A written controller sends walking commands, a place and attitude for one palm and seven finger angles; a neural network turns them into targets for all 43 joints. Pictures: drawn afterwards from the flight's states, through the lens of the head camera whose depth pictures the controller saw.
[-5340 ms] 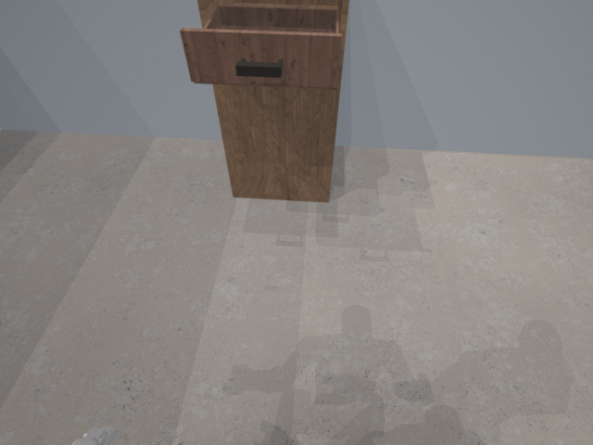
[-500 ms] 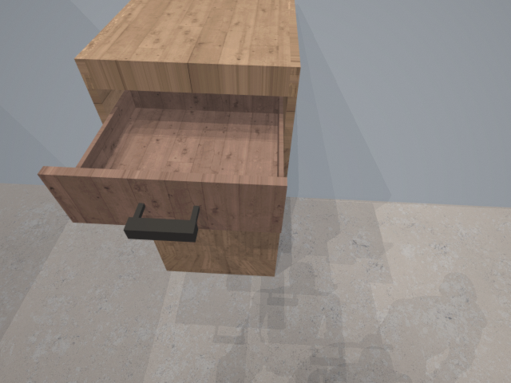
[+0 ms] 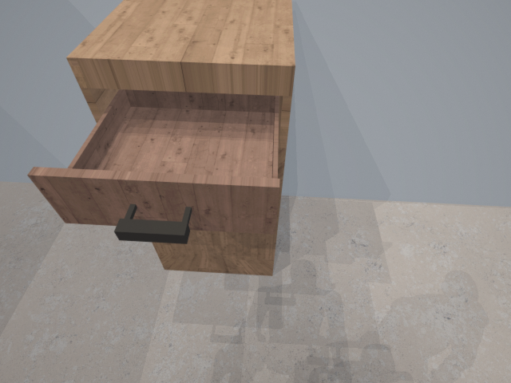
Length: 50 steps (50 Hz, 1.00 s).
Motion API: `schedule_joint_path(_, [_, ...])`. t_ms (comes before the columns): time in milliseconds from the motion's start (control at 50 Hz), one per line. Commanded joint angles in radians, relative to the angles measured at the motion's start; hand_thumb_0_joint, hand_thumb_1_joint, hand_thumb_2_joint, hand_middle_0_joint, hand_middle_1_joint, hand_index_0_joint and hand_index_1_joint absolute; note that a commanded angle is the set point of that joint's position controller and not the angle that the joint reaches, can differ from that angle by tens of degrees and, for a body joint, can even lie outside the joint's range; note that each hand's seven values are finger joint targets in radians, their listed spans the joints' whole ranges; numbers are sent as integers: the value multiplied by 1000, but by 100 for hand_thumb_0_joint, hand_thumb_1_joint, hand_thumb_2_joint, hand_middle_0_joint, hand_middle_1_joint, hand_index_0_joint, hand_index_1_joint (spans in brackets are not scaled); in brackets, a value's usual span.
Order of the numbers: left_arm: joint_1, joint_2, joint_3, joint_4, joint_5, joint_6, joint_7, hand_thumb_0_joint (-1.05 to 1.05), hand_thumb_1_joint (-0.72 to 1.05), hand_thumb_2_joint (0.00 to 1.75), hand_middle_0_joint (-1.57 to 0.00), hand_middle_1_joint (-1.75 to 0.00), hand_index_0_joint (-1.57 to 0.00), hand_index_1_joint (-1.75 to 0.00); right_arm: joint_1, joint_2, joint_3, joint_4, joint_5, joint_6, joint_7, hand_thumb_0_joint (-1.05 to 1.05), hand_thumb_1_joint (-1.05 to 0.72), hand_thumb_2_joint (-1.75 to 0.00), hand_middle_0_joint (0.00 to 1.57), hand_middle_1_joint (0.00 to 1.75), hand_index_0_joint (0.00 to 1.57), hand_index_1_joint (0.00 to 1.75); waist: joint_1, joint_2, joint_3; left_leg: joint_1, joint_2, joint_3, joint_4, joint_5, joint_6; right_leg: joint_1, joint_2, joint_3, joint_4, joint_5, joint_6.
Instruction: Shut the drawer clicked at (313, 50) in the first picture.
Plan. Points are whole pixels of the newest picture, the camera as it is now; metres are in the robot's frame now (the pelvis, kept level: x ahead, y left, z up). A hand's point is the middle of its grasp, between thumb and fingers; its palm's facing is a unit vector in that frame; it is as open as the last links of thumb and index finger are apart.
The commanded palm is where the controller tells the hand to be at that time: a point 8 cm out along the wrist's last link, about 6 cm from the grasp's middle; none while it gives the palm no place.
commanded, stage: look again from close up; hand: left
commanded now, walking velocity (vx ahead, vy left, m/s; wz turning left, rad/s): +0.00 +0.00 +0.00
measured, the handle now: (156, 220) +0.37 +0.20 +0.03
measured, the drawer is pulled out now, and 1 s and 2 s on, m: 0.27 0.27 0.27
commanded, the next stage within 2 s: raise the hand and make a fist in 0.60 s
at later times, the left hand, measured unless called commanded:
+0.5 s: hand out of the picture +0.06 +0.22 -0.18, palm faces +0.00 -0.97 -0.26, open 7.4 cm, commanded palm none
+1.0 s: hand (130, 348) +0.17 +0.19 +0.00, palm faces +0.03 -1.00 -0.05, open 6.6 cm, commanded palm +0.11 +0.26 -0.03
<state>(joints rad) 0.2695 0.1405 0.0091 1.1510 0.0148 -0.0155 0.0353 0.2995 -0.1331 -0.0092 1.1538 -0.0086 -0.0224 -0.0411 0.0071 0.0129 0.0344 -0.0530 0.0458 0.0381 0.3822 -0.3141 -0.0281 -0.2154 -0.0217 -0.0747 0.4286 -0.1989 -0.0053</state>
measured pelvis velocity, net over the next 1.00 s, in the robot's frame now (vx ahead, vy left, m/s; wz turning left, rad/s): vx -0.04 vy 0.01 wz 0.01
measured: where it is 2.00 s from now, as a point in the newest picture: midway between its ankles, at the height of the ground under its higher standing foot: outside the picture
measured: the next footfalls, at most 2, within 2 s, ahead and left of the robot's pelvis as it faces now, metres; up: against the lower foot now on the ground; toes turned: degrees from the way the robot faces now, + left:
none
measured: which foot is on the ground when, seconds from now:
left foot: down 0.00-1.00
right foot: down 0.00-1.00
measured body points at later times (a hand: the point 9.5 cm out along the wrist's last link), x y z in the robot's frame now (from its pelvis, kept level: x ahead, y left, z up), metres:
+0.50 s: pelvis +0.00 +0.03 -0.01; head +0.00 +0.02 +0.44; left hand +0.06 +0.27 -0.16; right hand +0.05 -0.21 -0.16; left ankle -0.07 +0.13 -0.74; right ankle +0.02 -0.11 -0.74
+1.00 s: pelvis -0.04 +0.01 -0.05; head -0.02 +0.02 +0.40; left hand +0.16 +0.25 +0.01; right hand +0.15 -0.23 -0.10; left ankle -0.07 +0.13 -0.74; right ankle +0.02 -0.11 -0.74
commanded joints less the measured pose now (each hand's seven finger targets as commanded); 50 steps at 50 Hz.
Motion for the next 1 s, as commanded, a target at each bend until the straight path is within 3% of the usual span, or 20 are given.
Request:
schedule_joint_path(0, [49,128,26,-26,-5,-11,1,0,90,90,-20,-30,-20,-30,78,-112,-16,-14,-2,-5,-6,0,-90,-90,20,30,20,30,-2,-7,23,-109,68,-34,-72,200,35,74,-95,89,-66,213,-23])
schedule_joint_path(20, [46,131,26,-25,-5,-11,0,0,90,90,-20,-30,-20,-30,72,-115,-16,-15,-2,-4,-6,0,-90,-90,20,30,20,30,-2,-13,31,-111,68,-36,-75,190,36,68,-93,93,-69,200,-24])
schedule_joint_path(40, [9,264,-1,-110,-8,-10,10,0,90,90,-20,-30,-20,-30,-27,-188,-23,-125,-29,23,4,0,-90,-90,20,30,20,30,-24,-49,136,-167,12,-65,-88,223,52,-25,-26,84,48,57,-33])
schedule_joint_path(60, [70,202,8,-110,-7,-3,11,0,90,90,-20,-30,-20,-30,-31,-184,-40,-143,-15,-1,7,0,-90,-90,20,30,20,30,23,31,72,-202,65,-50,-2,102,48,-27,-78,119,31,-67,-33])
schedule_joint_path(80, [66,211,6,-128,-2,-9,9,0,90,90,-20,-30,-20,-30,-29,-142,-35,-148,-10,0,11,0,-90,-90,20,30,20,30,5,69,-17,-182,27,-49,52,78,48,-15,-99,169,5,-59,-49])
schedule_joint_path(100, [66,198,6,-135,-1,-16,9,0,90,90,-20,-30,-20,-30,-9,-116,-32,-150,-9,5,13,0,-90,-90,20,30,20,30,-4,14,-74,-170,7,-32,105,42,42,-5,-123,199,-31,-98,-57])
schedule_joint_path(160, [34,202,6,-157,0,-16,13,0,90,90,-20,-30,-20,-30,21,-115,-27,-154,-10,16,20,0,-90,-90,20,30,20,30,-26,-127,-57,-168,-8,-18,151,23,40,-55,-154,220,-87,-154,-68])
schedule_joint_path(220, [-7,211,13,-171,-4,-16,10,0,90,90,-20,-30,-20,-30,3,-154,-32,-151,-7,5,18,0,-90,-90,20,30,20,30,-27,-20,-13,-166,25,-47,93,126,48,-68,-115,145,-10,21,-50])
schedule_joint_path(320, [13,185,8,-174,-8,-2,14,0,90,90,-20,-30,-20,-30,-24,-165,-27,-153,-9,1,10,0,-90,-90,20,30,20,30,-8,34,-19,-165,57,-59,64,329,51,3,-88,73,84,224,-25])
schedule_joint_path(660, [13,174,10,-177,-6,11,13,0,90,90,-20,-30,-20,-30,-41,-165,-22,-115,-8,5,9,0,-90,-90,20,30,20,30,-4,1,-19,-105,59,-48,23,340,54,26,-93,73,74,224,-10])
schedule_joint_path(680, [79,168,13,-115,1,1,44,0,90,90,-20,-30,-20,-30,-53,-199,-26,-169,8,-6,15,0,-90,-90,20,30,20,30,2,-41,-1,-183,97,-22,158,505,30,52,-124,87,119,443,-10])
schedule_joint_path(700, [-745,441,250,-1672,-154,-204,45,0,90,90,-22,-32,-22,-32,-81,-297,-49,-513,60,-170,-7,0,-90,-90,20,30,20,30,-63,163,-485,1,-20,-84,42,655,1,133,-18,27,160,419,-39])
schedule_joint_path(720, [-132,308,158,-1361,-79,-151,58,0,90,90,-24,-34,-24,-34,-119,-218,-31,-477,28,-269,-46,0,-90,-90,20,30,20,30,13,284,-428,96,29,-80,33,816,-12,41,3,3,212,127,-52])
schedule_joint_path(740, [125,89,42,-1183,-119,-23,79,0,90,90,-26,-37,-26,-37,-144,-173,-27,-460,43,-304,-33,0,-90,-90,20,30,20,30,-14,212,-254,-37,18,-62,20,758,-52,-76,8,-48,221,-30,-30])
schedule_joint_path(760, [61,38,27,-1193,-141,-28,62,0,90,90,-28,-39,-28,-39,-80,-195,-37,-422,44,-313,-20,0,-90,-90,20,30,20,30,-49,89,-122,-108,10,-58,49,627,-36,-127,6,-36,177,-9,-12])
schedule_joint_path(780, [21,60,51,-1243,-151,-78,42,0,90,90,-30,-41,-30,-41,-112,-222,-54,-483,29,-335,-11,0,-90,-90,20,30,20,30,-49,59,-31,-218,-6,-80,108,473,-17,-157,-5,-36,140,5,-12])
schedule_joint_path(820, [240,73,134,-1158,-165,-196,-24,0,90,90,-34,-45,-34,-45,-112,-228,-72,-544,9,-347,5,0,-90,-90,20,30,20,30,-9,-150,-68,-381,-28,-71,183,290,-5,-167,6,-64,170,11,-12])
schedule_joint_path(860, [385,29,140,-1097,-187,-339,-126,0,90,90,-38,-50,-38,-50,-129,-221,-74,-612,9,-343,34,0,-90,-90,20,30,20,30,33,-188,-111,-482,-50,-41,251,184,-7,-213,12,-66,266,-45,-16])
schedule_joint_path(920, [349,77,199,-1099,-255,-581,-315,0,90,90,-44,-56,-44,-56,-177,-237,-83,-692,8,-337,67,0,-90,-90,20,30,20,30,34,-102,-124,-665,-71,-6,388,-29,-8,-340,-8,-10,368,-197,-31])
schedule_joint_path(980, [299,165,270,-1150,-302,-582,-412,0,90,90,-50,-62,-50,-62,-187,-251,-83,-800,44,-319,56,0,-90,-90,20,30,20,30,45,-65,-207,-725,-89,17,451,-129,23,-350,-25,73,365,-339,-29])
